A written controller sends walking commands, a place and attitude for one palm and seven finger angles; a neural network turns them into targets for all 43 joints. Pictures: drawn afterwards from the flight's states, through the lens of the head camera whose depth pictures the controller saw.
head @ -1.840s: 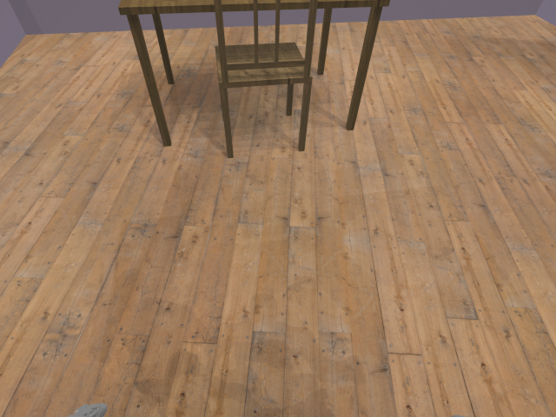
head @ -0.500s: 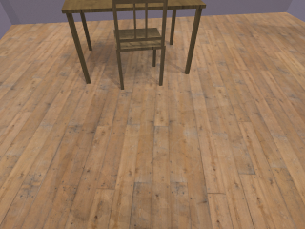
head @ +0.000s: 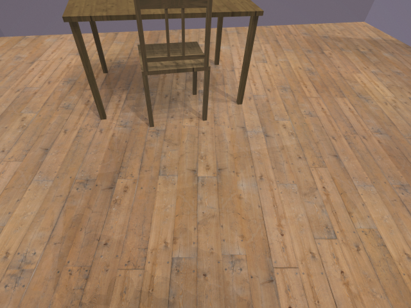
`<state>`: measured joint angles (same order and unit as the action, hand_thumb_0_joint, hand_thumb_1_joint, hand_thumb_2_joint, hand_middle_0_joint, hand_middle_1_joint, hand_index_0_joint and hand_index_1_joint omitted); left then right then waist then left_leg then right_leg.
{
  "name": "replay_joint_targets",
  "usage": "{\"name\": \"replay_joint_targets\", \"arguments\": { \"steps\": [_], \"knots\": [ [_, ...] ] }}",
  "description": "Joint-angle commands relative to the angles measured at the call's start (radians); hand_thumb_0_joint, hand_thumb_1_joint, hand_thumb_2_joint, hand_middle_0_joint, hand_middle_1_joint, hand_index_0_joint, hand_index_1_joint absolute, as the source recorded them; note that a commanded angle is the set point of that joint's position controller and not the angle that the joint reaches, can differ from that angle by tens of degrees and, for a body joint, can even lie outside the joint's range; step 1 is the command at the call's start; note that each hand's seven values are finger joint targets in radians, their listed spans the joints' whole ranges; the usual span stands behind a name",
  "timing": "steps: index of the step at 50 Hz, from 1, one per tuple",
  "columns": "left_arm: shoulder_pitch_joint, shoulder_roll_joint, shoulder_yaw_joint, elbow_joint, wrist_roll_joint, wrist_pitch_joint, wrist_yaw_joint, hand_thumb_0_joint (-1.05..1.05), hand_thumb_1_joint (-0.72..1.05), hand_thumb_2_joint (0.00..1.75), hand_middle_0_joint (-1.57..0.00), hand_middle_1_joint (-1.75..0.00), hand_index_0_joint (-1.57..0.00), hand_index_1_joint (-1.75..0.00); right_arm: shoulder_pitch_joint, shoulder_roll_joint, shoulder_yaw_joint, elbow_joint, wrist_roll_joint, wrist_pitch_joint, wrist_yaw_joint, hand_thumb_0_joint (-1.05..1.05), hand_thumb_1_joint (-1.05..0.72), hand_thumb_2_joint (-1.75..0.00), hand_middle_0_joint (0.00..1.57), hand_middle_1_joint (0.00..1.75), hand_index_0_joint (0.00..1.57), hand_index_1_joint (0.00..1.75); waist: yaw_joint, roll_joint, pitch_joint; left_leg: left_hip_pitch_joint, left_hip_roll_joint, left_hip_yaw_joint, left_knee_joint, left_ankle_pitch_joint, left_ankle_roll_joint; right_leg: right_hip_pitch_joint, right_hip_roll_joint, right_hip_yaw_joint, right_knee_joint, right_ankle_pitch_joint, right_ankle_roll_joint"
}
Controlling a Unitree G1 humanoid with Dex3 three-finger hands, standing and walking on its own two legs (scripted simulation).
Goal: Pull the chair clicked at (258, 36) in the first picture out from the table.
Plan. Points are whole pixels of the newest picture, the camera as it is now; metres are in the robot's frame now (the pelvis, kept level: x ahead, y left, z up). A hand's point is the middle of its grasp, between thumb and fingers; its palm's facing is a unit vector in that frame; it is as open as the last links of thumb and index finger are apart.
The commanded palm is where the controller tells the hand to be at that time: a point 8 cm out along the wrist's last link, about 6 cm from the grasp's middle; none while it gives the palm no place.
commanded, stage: walk to a spot facing it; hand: left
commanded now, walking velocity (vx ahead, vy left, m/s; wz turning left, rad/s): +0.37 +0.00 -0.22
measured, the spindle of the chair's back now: (167, 33) +1.51 +0.31 -0.09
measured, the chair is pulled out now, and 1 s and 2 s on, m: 0.00 0.00 0.00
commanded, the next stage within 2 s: turn to face it in 1.82 s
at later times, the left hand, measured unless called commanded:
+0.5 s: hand out of the picture +0.16 +0.13 -0.17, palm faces -0.02 -0.99 -0.12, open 7.4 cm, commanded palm none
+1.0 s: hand (153, 194) +0.46 +0.18 -0.16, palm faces -0.13 -0.98 -0.15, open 7.4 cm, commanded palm none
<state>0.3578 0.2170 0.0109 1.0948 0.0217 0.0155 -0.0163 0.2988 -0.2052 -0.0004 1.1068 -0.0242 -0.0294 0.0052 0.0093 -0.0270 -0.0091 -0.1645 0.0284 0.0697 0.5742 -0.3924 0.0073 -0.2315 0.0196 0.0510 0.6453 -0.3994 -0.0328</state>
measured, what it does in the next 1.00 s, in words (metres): walks ahead: right foot, then left foot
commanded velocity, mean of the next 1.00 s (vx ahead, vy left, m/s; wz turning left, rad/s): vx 0.38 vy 0.00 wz -0.15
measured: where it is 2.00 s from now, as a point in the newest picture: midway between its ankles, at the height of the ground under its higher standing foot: (225, 205)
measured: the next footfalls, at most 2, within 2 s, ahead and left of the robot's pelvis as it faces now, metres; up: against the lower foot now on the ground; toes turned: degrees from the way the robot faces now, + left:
right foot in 0.20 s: +0.16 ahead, -0.14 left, +0.00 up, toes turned -10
left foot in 0.60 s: +0.38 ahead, +0.09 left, +0.00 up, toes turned +6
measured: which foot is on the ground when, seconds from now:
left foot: down 0.00-0.22, up 0.24-0.58, down 0.60-1.00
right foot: up 0.00-0.18, down 0.20-0.62, up 0.64-1.00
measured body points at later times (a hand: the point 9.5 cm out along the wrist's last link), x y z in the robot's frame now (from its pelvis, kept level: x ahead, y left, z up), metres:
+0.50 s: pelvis +0.18 -0.03 +0.01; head +0.18 -0.01 +0.46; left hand +0.16 +0.19 -0.16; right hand +0.22 -0.27 -0.13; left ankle +0.27 +0.09 -0.69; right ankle +0.12 -0.13 -0.73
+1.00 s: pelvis +0.38 +0.01 +0.02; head +0.40 +0.03 +0.47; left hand +0.47 +0.24 -0.15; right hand +0.29 -0.19 -0.13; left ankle +0.34 +0.09 -0.73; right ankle +0.46 -0.16 -0.66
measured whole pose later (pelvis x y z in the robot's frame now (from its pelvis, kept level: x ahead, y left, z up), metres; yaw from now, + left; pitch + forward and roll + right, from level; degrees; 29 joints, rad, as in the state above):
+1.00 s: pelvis +0.38 +0.01 +0.02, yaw -9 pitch -1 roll +0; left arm 0.21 0.19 0.07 1.05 0.04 0.02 -0.02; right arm 0.42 -0.12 -0.03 1.13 -0.02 -0.09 -0.02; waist -0.01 -0.04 0.04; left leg -0.02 0.02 0.28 0.30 -0.27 0.05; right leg -0.61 -0.12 -0.06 0.94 -0.10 0.02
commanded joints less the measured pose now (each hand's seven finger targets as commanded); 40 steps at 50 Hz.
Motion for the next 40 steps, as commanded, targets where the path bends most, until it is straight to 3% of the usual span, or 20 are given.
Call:
{"name": "replay_joint_targets", "arguments": {
  "steps": [1, 3, 5, 8, 9, 10, 11, 12, 13, 15, 18, 26, 27, 29, 30, 31, 32, 34, 36, 40],
  "knots": [
    [-0.213, 0.072, 0.038, -0.157, 0.002, -0.055, 0.002, 0.00, 0.90, 0.90, -0.20, -0.30, -0.20, -0.30, 0.211, -0.163, -0.056, 0.006, 0.000, -0.042, -0.033, 0.00, -0.90, -0.90, 0.20, 0.30, 0.20, 0.30, -0.095, 0.158, 0.206, 0.220, 0.379, -0.415, -0.362, 0.226, 0.240, -0.536, -0.084, -0.035, 0.342, -0.104, -0.006],
    [-0.197, 0.043, 0.038, -0.150, -0.002, -0.058, -0.009, 0.00, 0.90, 0.90, -0.20, -0.30, -0.20, -0.30, 0.174, -0.147, -0.056, 0.001, -0.004, -0.050, -0.034, 0.00, -0.90, -0.90, 0.20, 0.30, 0.20, 0.30, -0.060, 0.119, 0.167, 0.187, 0.340, -0.275, -0.330, 0.368, 0.204, -0.441, -0.110, -0.066, 0.269, -0.079, -0.001],
    [-0.163, 0.006, 0.038, -0.138, -0.004, -0.052, -0.018, 0.00, 0.90, 0.90, -0.20, -0.30, -0.20, -0.30, 0.135, -0.140, -0.056, -0.001, -0.006, -0.052, -0.033, 0.00, -0.90, -0.90, 0.20, 0.30, 0.20, 0.30, -0.030, 0.159, 0.148, 0.078, 0.281, -0.147, -0.324, 0.330, 0.156, -0.262, -0.101, -0.126, 0.123, -0.008, 0.001],
    [0.026, 0.009, 0.053, -0.067, -0.001, -0.057, -0.014, 0.00, 0.90, 0.90, -0.20, -0.30, -0.20, -0.30, 0.114, -0.131, -0.057, 0.014, 0.003, -0.047, -0.032, 0.00, -0.90, -0.90, 0.20, 0.30, 0.20, 0.30, 0.061, 0.087, 0.077, -0.046, 0.193, -0.026, -0.126, 0.402, 0.096, 0.091, -0.008, -0.224, -0.069, 0.182, -0.018],
    [0.149, 0.054, 0.068, -0.028, 0.005, -0.066, -0.005, 0.00, 0.90, 0.90, -0.20, -0.30, -0.20, -0.30, 0.112, -0.109, -0.054, 0.012, 0.011, -0.051, -0.027, 0.00, -0.90, -0.90, 0.20, 0.30, 0.20, 0.30, 0.116, 0.024, 0.018, -0.146, 0.145, 0.032, 0.077, 0.410, 0.066, 0.277, -0.058, -0.149, -0.117, 0.152, -0.047],
    [0.282, 0.156, 0.095, 0.003, 0.007, -0.080, 0.011, 0.00, 0.90, 0.90, -0.20, -0.30, -0.20, -0.30, 0.097, -0.040, -0.039, -0.016, 0.021, -0.060, -0.014, 0.00, -0.90, -0.90, 0.20, 0.30, 0.20, 0.30, 0.162, -0.198, -0.044, -0.353, 0.061, 0.108, 0.385, 0.143, 0.026, 0.415, -0.300, 0.206, -0.258, -0.012, -0.141],
    [0.322, 0.204, 0.098, 0.012, -0.010, -0.079, 0.018, 0.00, 0.90, 0.90, -0.20, -0.30, -0.20, -0.30, 0.036, -0.026, -0.043, -0.062, 0.019, -0.057, -0.011, 0.00, -0.90, -0.90, 0.20, 0.30, 0.20, 0.30, 0.153, -0.224, -0.056, -0.483, 0.022, 0.052, 0.615, -0.176, 0.022, 0.409, -0.452, 0.492, -0.421, -0.056, -0.221],
    [0.256, 0.197, 0.095, -0.001, -0.009, -0.076, 0.025, 0.00, 0.90, 0.90, -0.20, -0.30, -0.20, -0.30, -0.033, -0.029, -0.050, -0.072, 0.016, -0.052, -0.008, 0.00, -0.90, -0.90, 0.20, 0.30, 0.20, 0.30, 0.144, -0.158, 0.005, -0.541, 0.065, -0.019, 0.723, -0.132, 0.026, 0.312, -0.455, 0.516, -0.445, -0.129, -0.243],
    [0.169, 0.152, 0.086, -0.024, -0.007, -0.075, 0.033, 0.00, 0.90, 0.90, -0.20, -0.30, -0.20, -0.30, -0.059, -0.029, -0.056, -0.078, 0.011, -0.047, -0.005, 0.00, -0.90, -0.90, 0.20, 0.30, 0.20, 0.30, 0.108, -0.090, 0.070, -0.563, 0.106, -0.049, 0.747, -0.056, 0.028, 0.216, -0.441, 0.452, -0.458, -0.182, -0.231],
    [0.049, 0.074, 0.059, -0.055, 0.004, -0.081, 0.040, 0.00, 0.90, 0.90, -0.20, -0.30, -0.20, -0.30, -0.014, 0.001, -0.056, -0.053, -0.002, -0.030, 0.002, 0.00, -0.90, -0.90, 0.20, 0.30, 0.20, 0.30, 0.028, -0.037, 0.112, -0.470, 0.143, -0.051, 0.651, 0.044, 0.007, 0.038, -0.364, 0.240, -0.465, -0.037, -0.175],
    [0.022, 0.066, 0.053, -0.046, 0.009, -0.094, 0.039, 0.00, 0.90, 0.90, -0.20, -0.30, -0.20, -0.30, 0.040, 0.033, -0.058, -0.045, 0.001, -0.007, 0.011, 0.00, -0.90, -0.90, 0.20, 0.30, 0.20, 0.30, -0.027, -0.058, 0.106, -0.388, 0.138, -0.002, 0.483, 0.095, -0.020, -0.026, -0.299, 0.068, -0.477, 0.133, -0.146],
    [0.059, 0.092, 0.065, -0.020, 0.008, -0.095, 0.031, 0.00, 0.90, 0.90, -0.20, -0.30, -0.20, -0.30, -0.132, 0.008, -0.062, -0.139, 0.006, -0.030, 0.031, 0.00, -0.90, -0.90, 0.20, 0.30, 0.20, 0.30, 0.001, -0.064, 0.145, -0.279, 0.087, 0.059, 0.116, 0.169, -0.007, 0.049, -0.272, 0.008, -0.436, 0.202, -0.120],
    [0.056, 0.092, 0.066, -0.018, 0.006, -0.093, 0.031, 0.00, 0.90, 0.90, -0.20, -0.30, -0.20, -0.30, -0.117, -0.003, -0.063, -0.139, 0.005, -0.034, 0.028, 0.00, -0.90, -0.90, 0.20, 0.30, 0.20, 0.30, -0.012, -0.057, 0.139, -0.220, 0.075, 0.070, 0.069, 0.173, -0.003, 0.049, -0.264, -0.002, -0.397, 0.242, -0.111],
    [0.044, 0.069, 0.066, -0.025, 0.003, -0.087, 0.029, 0.00, 0.90, 0.90, -0.20, -0.30, -0.20, -0.30, 0.074, -0.062, -0.077, -0.084, -0.003, -0.045, 0.010, 0.00, -0.90, -0.90, 0.20, 0.30, 0.20, 0.30, -0.099, 0.054, 0.060, 0.086, 0.056, 0.065, -0.044, 0.163, 0.017, -0.039, -0.183, -0.082, -0.109, 0.368, -0.070],
    [0.070, 0.015, 0.060, -0.047, -0.006, -0.083, 0.020, 0.00, 0.90, 0.90, -0.20, -0.30, -0.20, -0.30, 0.218, -0.177, -0.104, -0.055, -0.020, -0.051, -0.004, 0.00, -0.90, -0.90, 0.20, 0.30, 0.20, 0.30, -0.145, 0.285, -0.037, 0.281, 0.270, -0.250, -0.165, 0.054, 0.093, -0.222, -0.074, -0.164, 0.209, 0.180, -0.017],
    [0.046, -0.007, 0.055, -0.086, -0.006, -0.086, 0.013, 0.00, 0.90, 0.90, -0.20, -0.30, -0.20, -0.30, 0.307, -0.244, -0.115, -0.040, -0.014, -0.042, -0.012, 0.00, -0.90, -0.90, 0.20, 0.30, 0.20, 0.30, -0.149, 0.402, -0.089, 0.337, 0.455, -0.548, -0.338, 0.010, 0.167, -0.372, 0.012, -0.141, 0.509, -0.177, 0.002],
    [-0.007, 0.022, 0.060, -0.085, 0.001, -0.081, 0.020, 0.00, 0.90, 0.90, -0.20, -0.30, -0.20, -0.30, 0.238, -0.202, -0.103, -0.039, -0.005, -0.037, -0.021, 0.00, -0.90, -0.90, 0.20, 0.30, 0.20, 0.30, -0.133, 0.305, -0.063, 0.245, 0.460, -0.552, -0.377, -0.105, 0.163, -0.417, -0.041, -0.047, 0.655, -0.127, -0.015],
    [-0.041, 0.006, 0.066, -0.066, 0.009, -0.070, 0.003, 0.00, 0.90, 0.90, -0.20, -0.30, -0.20, -0.30, 0.070, -0.091, -0.076, -0.091, -0.002, -0.045, -0.022, 0.00, -0.90, -0.90, 0.20, 0.30, 0.20, 0.30, -0.055, 0.137, 0.090, 0.015, 0.382, -0.350, -0.402, -0.108, 0.126, -0.425, -0.127, -0.030, 0.679, 0.063, -0.005],
    [0.024, -0.033, 0.061, -0.035, 0.015, -0.046, -0.002, 0.00, 0.90, 0.90, -0.20, -0.30, -0.20, -0.30, 0.026, -0.041, -0.060, -0.090, 0.002, -0.061, -0.025, 0.00, -0.90, -0.90, 0.20, 0.30, 0.20, 0.30, 0.002, 0.158, 0.103, -0.073, 0.301, -0.152, -0.409, 0.060, 0.076, -0.349, -0.139, -0.037, 0.619, 0.159, 0.016],
    [0.011, -0.037, 0.066, -0.043, 0.017, -0.023, -0.002, 0.00, 0.90, 0.90, -0.20, -0.30, -0.20, -0.30, 0.072, -0.032, -0.067, -0.072, 0.006, -0.075, -0.030, 0.00, -0.90, -0.90, 0.20, 0.30, 0.20, 0.30, 0.011, 0.076, 0.081, -0.016, 0.285, -0.048, -0.433, 0.218, 0.109, -0.397, -0.152, -0.045, 0.548, 0.237, 0.045]
  ]
}}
